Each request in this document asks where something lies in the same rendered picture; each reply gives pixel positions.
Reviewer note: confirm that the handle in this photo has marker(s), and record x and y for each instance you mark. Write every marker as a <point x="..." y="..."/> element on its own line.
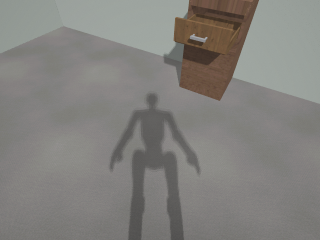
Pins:
<point x="193" y="37"/>

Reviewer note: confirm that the drawer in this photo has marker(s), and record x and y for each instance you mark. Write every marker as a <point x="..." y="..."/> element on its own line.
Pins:
<point x="221" y="33"/>

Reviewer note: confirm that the cabinet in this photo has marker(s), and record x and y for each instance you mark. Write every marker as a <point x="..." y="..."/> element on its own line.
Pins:
<point x="206" y="72"/>

